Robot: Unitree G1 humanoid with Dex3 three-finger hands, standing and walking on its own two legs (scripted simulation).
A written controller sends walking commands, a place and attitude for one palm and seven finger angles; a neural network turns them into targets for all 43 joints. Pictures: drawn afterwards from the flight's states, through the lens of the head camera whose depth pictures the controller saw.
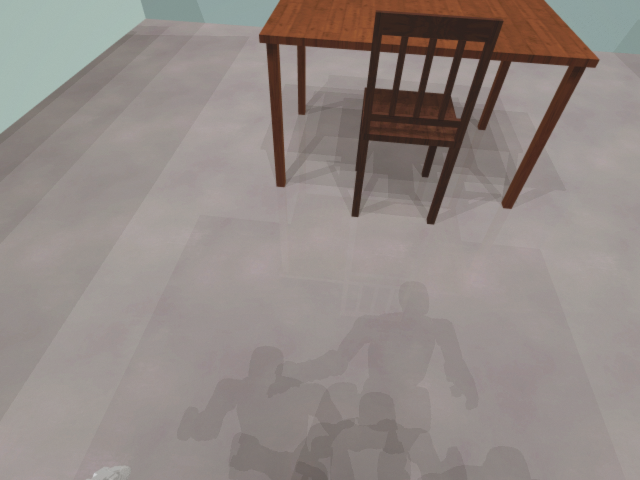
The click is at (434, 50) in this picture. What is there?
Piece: chair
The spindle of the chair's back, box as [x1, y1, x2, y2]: [413, 38, 436, 117]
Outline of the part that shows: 436,39 430,38 413,112 413,117 418,117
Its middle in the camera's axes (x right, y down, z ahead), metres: +0.35 -0.54 +1.32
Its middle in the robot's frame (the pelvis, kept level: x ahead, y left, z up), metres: +1.36 -0.29 -0.11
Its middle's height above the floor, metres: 0.66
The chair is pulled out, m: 0.00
